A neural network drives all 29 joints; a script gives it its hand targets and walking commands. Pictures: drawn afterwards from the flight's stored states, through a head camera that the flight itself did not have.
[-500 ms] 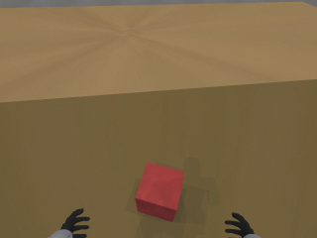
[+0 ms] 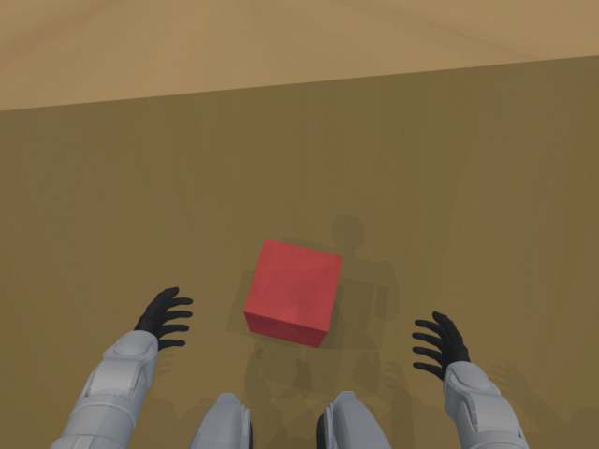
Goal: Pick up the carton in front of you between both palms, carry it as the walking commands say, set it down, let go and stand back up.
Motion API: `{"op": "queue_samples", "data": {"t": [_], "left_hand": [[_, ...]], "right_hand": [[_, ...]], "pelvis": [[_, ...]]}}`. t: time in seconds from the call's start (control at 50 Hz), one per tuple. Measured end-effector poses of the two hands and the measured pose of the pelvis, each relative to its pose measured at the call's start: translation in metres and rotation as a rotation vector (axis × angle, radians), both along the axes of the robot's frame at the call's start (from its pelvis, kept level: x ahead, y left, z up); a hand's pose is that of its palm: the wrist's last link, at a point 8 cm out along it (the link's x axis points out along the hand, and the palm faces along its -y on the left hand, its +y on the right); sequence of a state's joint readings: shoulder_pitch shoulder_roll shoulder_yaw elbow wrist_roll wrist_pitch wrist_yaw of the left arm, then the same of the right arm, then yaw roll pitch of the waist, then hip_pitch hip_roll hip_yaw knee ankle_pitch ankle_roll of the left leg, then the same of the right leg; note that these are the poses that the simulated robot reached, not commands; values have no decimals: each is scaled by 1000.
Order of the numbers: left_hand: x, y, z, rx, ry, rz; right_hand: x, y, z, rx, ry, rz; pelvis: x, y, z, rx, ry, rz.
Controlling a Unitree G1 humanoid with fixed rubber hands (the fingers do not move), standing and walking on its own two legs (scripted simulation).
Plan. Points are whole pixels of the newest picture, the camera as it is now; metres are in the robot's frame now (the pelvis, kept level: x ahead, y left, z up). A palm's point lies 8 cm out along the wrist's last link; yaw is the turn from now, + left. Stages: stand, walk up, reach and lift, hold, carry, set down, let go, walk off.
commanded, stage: reach and lift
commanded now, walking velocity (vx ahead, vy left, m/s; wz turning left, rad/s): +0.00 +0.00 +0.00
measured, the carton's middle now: (293, 296) +0.49 -0.03 -0.57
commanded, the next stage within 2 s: none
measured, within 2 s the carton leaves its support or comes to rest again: neither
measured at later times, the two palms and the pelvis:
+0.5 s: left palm (190, 221) +0.49 +0.17 -0.13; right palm (416, 267) +0.41 -0.21 -0.13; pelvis -0.04 +0.01 -0.04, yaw +0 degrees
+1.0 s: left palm (213, 235) +0.53 +0.15 -0.27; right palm (390, 272) +0.44 -0.21 -0.26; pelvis -0.02 +0.01 -0.12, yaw -2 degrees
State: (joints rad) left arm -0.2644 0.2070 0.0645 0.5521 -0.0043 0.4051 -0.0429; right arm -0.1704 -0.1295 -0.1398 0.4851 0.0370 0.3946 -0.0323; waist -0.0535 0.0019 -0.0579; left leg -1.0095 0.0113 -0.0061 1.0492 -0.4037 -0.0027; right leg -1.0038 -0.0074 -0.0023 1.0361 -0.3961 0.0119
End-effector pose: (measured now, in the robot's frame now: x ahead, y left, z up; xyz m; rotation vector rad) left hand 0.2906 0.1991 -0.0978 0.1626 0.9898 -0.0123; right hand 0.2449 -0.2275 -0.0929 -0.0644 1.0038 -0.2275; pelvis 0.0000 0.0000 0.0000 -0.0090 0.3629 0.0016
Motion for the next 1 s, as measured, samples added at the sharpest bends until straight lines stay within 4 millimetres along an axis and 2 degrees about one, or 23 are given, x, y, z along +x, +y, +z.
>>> {"op": "queue_samples", "data": {"t": [0.16,0.3,0.54,0.64,0.72,0.82,0.9,1.0], "left_hand": [[62,-14,-7,-18,-47,-28],[120,-24,-16,-28,-121,-46],[216,-31,-31,-52,-265,-65],[248,-33,-38,-60,-310,-76],[258,-35,-50,-65,-318,-82],[258,-40,-76,-70,-303,-81],[251,-43,-110,-70,-284,-74],[240,-45,-169,-63,-266,-60]], "right_hand": [[51,10,-8,2,-68,-49],[96,14,-19,-13,-153,-100],[174,13,-36,-23,-311,-151],[200,12,-43,-29,-358,-149],[209,11,-53,-29,-366,-141],[209,11,-79,-23,-349,-141],[207,12,-112,-17,-328,-140],[200,15,-168,-14,-303,-137]], "pelvis": [[-25,4,-16,-9,39,5],[-37,8,-29,-17,121,8],[-34,13,-44,-26,320,9],[-27,14,-46,-29,391,8],[-19,13,-46,-30,440,5],[-12,12,-55,-29,499,2],[-11,10,-75,-29,539,-1],[-18,7,-116,-32,567,-6]]}}
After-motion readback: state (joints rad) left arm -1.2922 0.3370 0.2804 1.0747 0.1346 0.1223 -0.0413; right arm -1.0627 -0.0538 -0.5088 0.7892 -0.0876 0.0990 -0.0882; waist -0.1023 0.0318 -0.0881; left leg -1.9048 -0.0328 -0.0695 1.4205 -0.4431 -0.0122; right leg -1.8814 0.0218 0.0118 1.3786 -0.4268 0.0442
